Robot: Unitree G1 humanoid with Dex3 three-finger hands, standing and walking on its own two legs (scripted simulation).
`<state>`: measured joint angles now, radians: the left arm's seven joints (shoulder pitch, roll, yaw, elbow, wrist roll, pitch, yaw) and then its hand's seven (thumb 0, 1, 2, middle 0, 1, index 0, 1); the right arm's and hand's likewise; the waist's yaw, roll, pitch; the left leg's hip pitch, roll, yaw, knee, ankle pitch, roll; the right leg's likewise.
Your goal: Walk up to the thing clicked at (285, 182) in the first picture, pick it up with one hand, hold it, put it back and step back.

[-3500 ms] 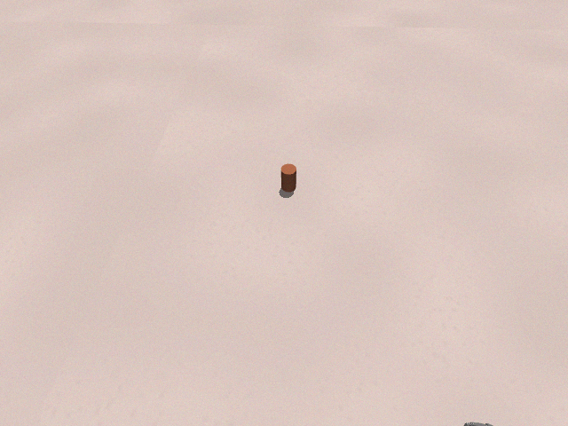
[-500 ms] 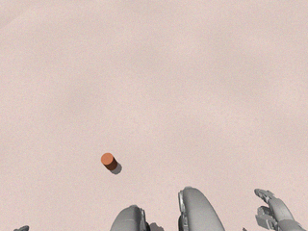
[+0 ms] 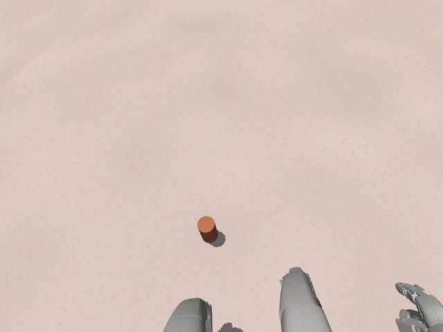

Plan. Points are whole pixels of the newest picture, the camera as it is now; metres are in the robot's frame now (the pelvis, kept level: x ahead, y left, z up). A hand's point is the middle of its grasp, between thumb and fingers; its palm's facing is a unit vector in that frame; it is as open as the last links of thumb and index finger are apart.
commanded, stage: walk up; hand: left
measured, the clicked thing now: (208, 229) +0.54 +0.15 -0.63
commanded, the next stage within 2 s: stand in 1.86 s
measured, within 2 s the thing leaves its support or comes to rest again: neither
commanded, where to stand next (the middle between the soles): +0.12 -0.01 m, yaw -12 degrees
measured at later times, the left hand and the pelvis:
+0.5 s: hand (100, 312) +0.16 +0.28 -0.09, palm faces -0.29 -0.90 -0.33, open 7.4 cm; pelvis +0.01 +0.04 +0.07, yaw -12 degrees
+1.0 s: hand (132, 279) +0.21 +0.22 -0.07, palm faces -0.23 -0.90 -0.36, open 7.4 cm; pelvis +0.02 +0.00 +0.07, yaw -15 degrees
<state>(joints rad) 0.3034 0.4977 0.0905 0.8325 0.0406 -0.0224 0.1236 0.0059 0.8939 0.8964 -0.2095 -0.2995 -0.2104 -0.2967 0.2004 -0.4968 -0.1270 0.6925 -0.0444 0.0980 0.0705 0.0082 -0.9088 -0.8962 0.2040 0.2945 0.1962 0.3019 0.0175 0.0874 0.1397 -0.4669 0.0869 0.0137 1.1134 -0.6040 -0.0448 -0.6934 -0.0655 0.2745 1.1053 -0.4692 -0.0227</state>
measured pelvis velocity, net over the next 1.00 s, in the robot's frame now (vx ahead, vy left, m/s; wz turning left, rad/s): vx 0.02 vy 0.00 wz -0.26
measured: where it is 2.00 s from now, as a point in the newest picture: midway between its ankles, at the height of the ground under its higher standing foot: outside the picture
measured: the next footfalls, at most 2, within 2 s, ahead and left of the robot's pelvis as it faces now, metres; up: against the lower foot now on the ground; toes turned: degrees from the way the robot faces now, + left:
right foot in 0.58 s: +0.06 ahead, -0.12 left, +0.00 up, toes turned -15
left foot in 0.82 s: +0.12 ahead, +0.14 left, +0.00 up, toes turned -13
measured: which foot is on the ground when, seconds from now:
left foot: down 0.00-0.60, up 0.62-0.80, down 0.82-1.00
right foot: up 0.00-0.56, down 0.58-1.00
